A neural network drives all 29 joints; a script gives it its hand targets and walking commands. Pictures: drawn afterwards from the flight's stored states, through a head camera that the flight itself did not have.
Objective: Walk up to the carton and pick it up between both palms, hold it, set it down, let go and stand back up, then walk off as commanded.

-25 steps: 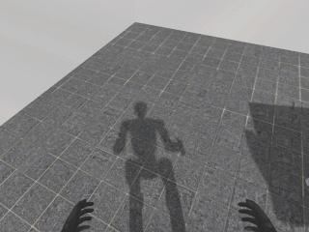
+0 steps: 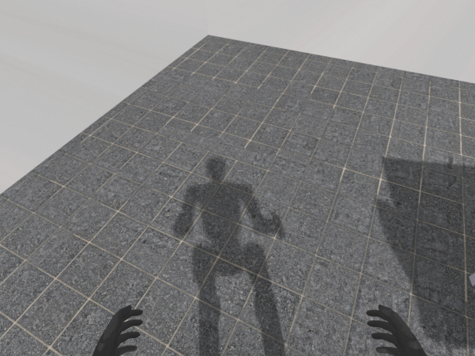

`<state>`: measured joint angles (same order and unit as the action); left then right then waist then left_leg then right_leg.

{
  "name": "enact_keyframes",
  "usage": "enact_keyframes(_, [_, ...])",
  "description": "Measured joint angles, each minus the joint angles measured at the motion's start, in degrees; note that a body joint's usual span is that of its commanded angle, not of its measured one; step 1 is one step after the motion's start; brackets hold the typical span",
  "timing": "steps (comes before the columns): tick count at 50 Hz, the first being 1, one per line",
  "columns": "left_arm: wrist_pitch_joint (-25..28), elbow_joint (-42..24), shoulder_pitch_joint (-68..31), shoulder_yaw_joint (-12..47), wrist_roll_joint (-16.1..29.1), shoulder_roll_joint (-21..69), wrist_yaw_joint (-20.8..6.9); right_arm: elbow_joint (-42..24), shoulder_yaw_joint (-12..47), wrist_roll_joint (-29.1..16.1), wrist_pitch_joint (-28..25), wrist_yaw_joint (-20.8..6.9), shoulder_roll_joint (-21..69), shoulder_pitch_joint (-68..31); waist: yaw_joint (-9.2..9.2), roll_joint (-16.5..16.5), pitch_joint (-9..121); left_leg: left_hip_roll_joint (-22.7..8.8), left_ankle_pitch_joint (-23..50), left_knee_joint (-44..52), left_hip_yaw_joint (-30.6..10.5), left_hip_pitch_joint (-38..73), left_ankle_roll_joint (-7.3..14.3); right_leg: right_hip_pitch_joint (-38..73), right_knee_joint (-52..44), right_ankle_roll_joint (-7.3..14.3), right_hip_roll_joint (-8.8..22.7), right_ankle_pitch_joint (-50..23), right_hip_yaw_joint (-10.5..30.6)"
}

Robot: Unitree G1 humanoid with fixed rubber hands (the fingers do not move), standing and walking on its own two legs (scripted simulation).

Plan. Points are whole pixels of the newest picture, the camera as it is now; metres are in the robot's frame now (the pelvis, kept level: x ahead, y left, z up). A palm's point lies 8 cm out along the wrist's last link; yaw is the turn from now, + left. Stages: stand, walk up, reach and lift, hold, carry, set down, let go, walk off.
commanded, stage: stand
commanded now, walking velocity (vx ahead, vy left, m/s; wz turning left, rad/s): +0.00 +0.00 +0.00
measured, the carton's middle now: out of the picture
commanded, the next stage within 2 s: none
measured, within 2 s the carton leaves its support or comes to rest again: neither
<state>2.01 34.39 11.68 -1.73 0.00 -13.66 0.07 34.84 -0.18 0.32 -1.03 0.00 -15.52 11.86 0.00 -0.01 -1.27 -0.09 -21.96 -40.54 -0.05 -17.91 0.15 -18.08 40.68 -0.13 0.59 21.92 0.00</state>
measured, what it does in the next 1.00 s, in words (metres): stands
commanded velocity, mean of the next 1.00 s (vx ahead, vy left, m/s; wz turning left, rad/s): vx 0.00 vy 0.00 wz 0.00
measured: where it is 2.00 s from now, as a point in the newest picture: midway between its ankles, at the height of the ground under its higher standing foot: outside the picture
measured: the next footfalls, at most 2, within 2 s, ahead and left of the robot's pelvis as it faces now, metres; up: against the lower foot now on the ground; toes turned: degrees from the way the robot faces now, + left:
none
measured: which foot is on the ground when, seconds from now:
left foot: down 0.00-1.00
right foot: down 0.00-1.00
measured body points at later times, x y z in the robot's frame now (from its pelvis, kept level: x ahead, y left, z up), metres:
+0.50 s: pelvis -0.02 +0.00 +0.00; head -0.02 +0.00 +0.45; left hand +0.15 +0.25 -0.08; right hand +0.14 -0.25 -0.08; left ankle +0.00 +0.12 -0.72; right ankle +0.00 -0.12 -0.72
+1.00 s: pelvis -0.03 +0.00 +0.00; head -0.03 +0.00 +0.45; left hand +0.14 +0.25 -0.08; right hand +0.13 -0.26 -0.08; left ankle +0.00 +0.12 -0.72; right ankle +0.00 -0.12 -0.72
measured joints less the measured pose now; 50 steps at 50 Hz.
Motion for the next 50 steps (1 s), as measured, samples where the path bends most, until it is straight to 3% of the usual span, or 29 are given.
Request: enact_keyframes(50, [-0.1, 0.0, 0.0, 0.0, 0.0, -0.3, 0.0, 0.1, 0.0, 0.0, -0.1, 0.0, -0.3, 1.5, 0.00, 0.0, 0.0, 0.0, 2.0, 0.0, 0.0, 0.0, 0.0, 0.0, 0.0, 0.0, 0.0, -2.0, 0.0])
